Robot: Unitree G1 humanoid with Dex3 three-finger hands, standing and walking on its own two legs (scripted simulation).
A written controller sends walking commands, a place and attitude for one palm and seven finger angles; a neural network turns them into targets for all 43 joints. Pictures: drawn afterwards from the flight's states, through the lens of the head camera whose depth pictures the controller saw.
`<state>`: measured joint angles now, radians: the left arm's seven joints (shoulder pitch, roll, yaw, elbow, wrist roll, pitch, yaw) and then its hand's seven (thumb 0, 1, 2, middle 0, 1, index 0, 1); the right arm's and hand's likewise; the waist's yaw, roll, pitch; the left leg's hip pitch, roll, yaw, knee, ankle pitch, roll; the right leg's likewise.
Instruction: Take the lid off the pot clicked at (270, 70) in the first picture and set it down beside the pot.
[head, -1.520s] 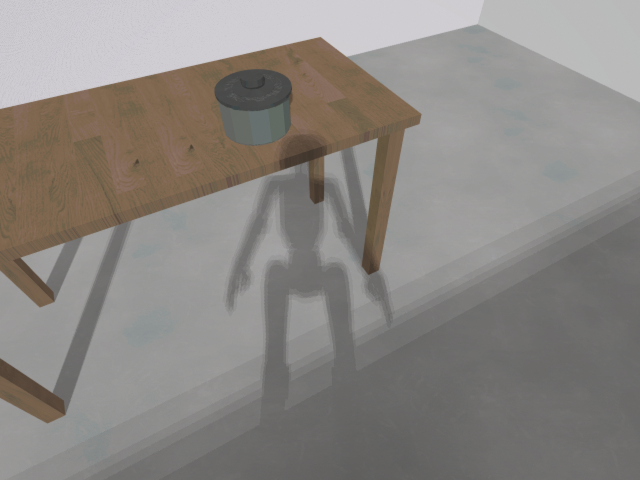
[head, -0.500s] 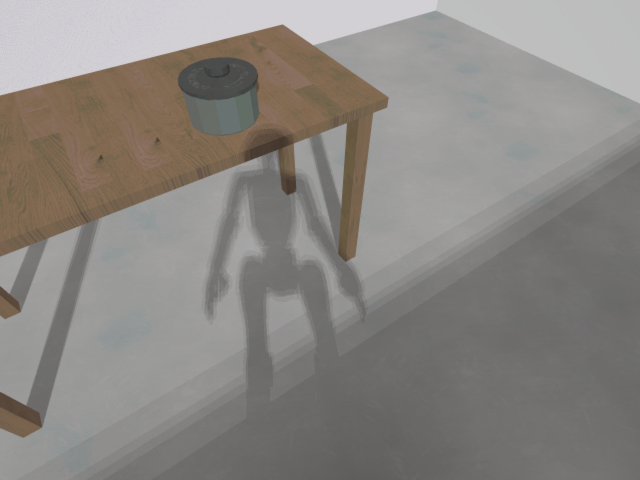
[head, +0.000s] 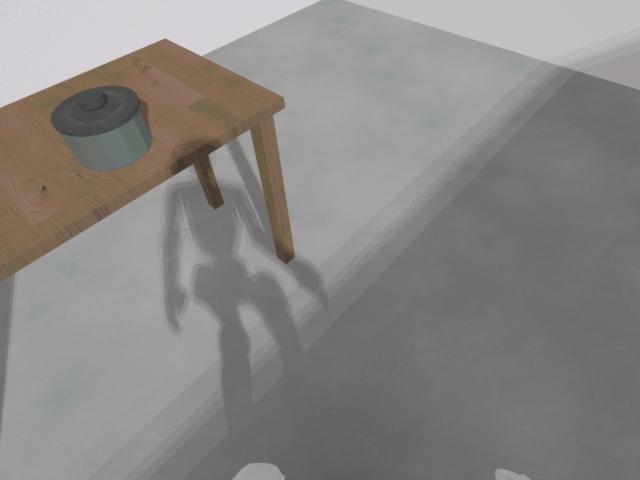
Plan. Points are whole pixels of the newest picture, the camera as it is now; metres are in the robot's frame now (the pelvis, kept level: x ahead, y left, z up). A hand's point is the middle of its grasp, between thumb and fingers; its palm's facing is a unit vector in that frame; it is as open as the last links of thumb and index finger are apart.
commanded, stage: walk to a spot facing it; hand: left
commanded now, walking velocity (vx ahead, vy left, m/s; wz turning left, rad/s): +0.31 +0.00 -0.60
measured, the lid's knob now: (90, 99) +0.76 +0.57 +0.05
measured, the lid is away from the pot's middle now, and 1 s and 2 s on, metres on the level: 0.00 0.00 0.00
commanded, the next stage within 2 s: turn to face it in 1.04 s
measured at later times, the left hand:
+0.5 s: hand (206, 379) +0.28 +0.24 -0.17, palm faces -0.27 -0.94 -0.20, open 7.4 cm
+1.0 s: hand (327, 271) +0.51 +0.06 -0.17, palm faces -0.56 -0.80 -0.23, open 7.3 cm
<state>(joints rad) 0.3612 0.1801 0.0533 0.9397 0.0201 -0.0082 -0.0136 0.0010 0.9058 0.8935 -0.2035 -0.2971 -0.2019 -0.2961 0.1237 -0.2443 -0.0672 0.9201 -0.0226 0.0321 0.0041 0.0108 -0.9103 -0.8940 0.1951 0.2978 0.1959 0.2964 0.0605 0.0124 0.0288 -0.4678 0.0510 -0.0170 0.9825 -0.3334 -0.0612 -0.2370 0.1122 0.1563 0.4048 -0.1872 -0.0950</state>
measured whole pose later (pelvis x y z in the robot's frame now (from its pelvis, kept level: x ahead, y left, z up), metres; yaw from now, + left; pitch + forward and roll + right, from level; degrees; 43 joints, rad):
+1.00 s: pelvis +0.33 -0.06 -0.01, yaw -36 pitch +0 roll +1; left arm 0.22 0.21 0.06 0.94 0.02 -0.03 -0.02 0.00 0.93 0.89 -0.20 -0.30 -0.20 -0.30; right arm 0.20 -0.16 -0.04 0.90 -0.02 -0.02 0.00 0.01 -0.91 -0.89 0.19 0.30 0.20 0.30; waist -0.02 0.01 0.06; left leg -0.62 0.17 0.01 1.05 -0.26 -0.07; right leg -0.27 0.12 0.00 0.50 -0.22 -0.13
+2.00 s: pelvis +0.45 -0.13 -0.01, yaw -20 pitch -2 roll +3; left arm 0.17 0.17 0.03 0.89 0.02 0.01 0.03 0.00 0.91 0.89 -0.20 -0.30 -0.20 -0.30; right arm 0.23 -0.26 -0.10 0.96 -0.02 0.08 0.01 0.01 -0.91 -0.89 0.19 0.30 0.19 0.30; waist -0.04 0.03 0.07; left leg -0.51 0.03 0.02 1.16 -0.42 -0.09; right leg -0.18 -0.08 -0.15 0.51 -0.29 -0.03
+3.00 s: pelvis +0.43 -0.12 -0.01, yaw +14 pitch +0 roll +1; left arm 0.17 0.20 0.04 0.86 0.01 0.04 0.03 0.00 0.91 0.89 -0.20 -0.30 -0.20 -0.30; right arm 0.28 -0.27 -0.11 0.96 -0.02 0.08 0.01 0.01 -0.91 -0.89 0.20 0.30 0.20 0.30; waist -0.05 0.06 0.05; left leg -0.51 -0.09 -0.09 0.99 -0.40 -0.04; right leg -0.20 -0.02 -0.03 0.48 -0.27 -0.02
